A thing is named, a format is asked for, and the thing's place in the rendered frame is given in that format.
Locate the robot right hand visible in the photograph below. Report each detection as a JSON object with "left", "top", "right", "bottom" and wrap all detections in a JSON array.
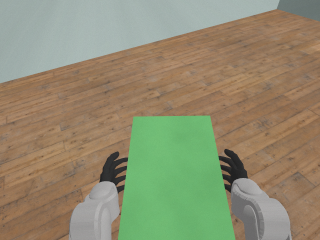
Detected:
[{"left": 218, "top": 149, "right": 248, "bottom": 193}]

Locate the carton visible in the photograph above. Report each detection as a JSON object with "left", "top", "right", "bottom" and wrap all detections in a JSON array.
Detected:
[{"left": 118, "top": 115, "right": 236, "bottom": 240}]

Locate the left robot forearm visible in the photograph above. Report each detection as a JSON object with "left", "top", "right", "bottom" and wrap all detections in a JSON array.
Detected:
[{"left": 68, "top": 181, "right": 120, "bottom": 240}]

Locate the robot left hand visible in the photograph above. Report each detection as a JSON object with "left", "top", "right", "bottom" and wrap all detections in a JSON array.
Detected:
[{"left": 99, "top": 151, "right": 128, "bottom": 193}]

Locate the right robot forearm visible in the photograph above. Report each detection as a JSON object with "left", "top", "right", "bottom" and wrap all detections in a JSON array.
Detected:
[{"left": 230, "top": 178, "right": 292, "bottom": 240}]

